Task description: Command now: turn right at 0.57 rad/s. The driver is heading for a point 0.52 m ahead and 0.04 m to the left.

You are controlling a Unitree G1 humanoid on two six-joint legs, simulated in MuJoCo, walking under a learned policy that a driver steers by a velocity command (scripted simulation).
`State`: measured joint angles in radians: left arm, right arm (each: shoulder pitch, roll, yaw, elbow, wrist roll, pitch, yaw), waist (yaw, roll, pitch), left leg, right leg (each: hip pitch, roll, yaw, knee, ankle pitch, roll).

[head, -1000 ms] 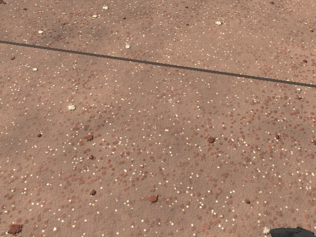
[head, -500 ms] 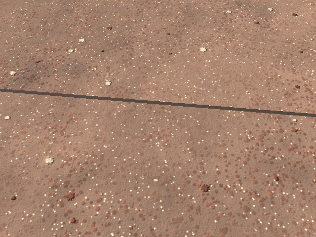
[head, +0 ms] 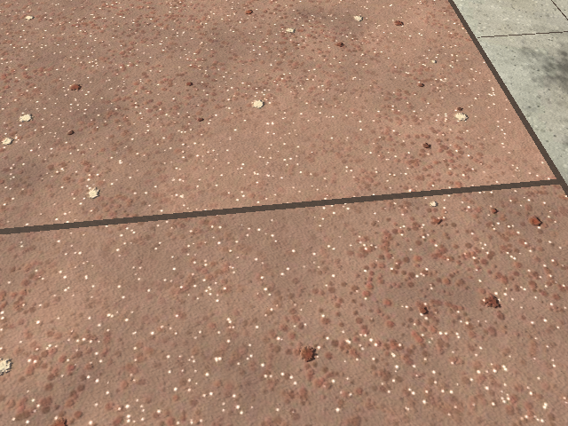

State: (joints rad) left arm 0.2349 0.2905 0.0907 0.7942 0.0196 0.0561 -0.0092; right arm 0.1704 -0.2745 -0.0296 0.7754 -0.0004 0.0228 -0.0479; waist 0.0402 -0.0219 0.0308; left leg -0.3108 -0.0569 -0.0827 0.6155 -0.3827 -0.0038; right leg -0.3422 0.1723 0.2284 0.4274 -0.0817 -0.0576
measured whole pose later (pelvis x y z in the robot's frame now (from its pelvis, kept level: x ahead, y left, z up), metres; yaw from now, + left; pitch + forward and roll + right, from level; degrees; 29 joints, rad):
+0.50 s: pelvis -0.01 +0.01 +0.00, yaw -8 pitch -1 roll -1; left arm 0.15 0.23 0.01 0.86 0.01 0.04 0.02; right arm 0.27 -0.26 -0.02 0.85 -0.01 0.01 -0.01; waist -0.05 0.03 0.05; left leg -0.20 0.01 0.02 0.47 -0.27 0.02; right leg -0.13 0.05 0.02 0.41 -0.25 -0.04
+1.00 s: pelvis +0.05 +0.07 +0.00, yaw +8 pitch +0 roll -1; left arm 0.21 0.31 0.06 0.87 0.04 -0.02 -0.03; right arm 0.32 -0.28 -0.06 0.83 -0.02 -0.01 0.04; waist 0.00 -0.05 0.03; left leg -0.20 -0.06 0.02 0.50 -0.30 0.09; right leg -0.36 -0.05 -0.03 0.99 -0.40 -0.04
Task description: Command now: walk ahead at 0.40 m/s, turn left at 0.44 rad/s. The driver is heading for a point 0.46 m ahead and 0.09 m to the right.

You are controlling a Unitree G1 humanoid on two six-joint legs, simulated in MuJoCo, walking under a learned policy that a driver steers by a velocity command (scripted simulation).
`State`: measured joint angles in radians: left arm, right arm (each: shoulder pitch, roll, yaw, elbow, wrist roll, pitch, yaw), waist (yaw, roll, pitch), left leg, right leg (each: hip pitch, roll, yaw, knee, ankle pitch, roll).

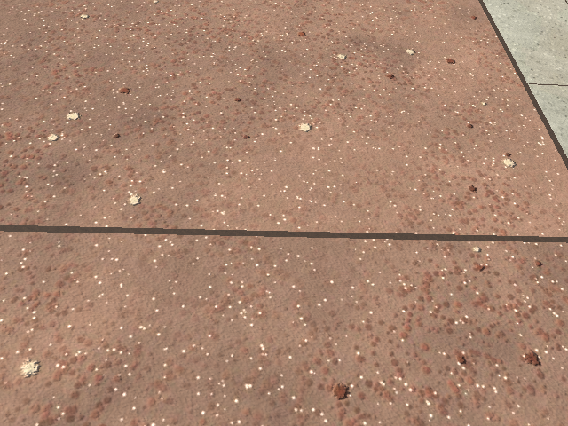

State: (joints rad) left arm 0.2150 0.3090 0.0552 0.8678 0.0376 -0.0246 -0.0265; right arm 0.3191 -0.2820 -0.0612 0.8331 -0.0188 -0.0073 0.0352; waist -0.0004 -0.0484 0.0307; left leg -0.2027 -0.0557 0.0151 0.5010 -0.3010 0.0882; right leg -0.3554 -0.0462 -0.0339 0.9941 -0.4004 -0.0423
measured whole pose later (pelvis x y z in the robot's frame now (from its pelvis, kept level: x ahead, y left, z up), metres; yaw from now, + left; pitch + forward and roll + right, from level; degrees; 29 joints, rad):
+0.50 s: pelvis +0.27 -0.01 -0.02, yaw -7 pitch -1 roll -1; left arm 0.19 0.28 0.05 0.88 0.01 -0.03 -0.02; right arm 0.31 -0.23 -0.01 0.93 -0.02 -0.08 -0.01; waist 0.00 0.01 0.08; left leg -0.24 -0.05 0.01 1.25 -0.37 0.05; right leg -0.37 0.14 -0.09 0.55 -0.18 -0.16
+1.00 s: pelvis +0.45 +0.00 +0.00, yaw -11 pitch -1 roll -1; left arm 0.24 0.23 0.01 1.01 0.01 0.00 0.03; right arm 0.21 -0.20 0.01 0.93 -0.02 -0.03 -0.03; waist 0.01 -0.01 0.07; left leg -0.30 -0.02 0.06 0.48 -0.16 0.07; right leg -0.19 0.10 0.03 0.75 -0.55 -0.06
